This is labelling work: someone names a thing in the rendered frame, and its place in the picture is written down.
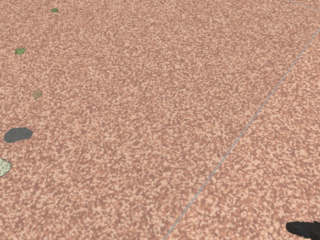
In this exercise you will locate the robot right hand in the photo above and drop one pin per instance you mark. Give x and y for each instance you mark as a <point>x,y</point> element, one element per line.
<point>307,230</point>

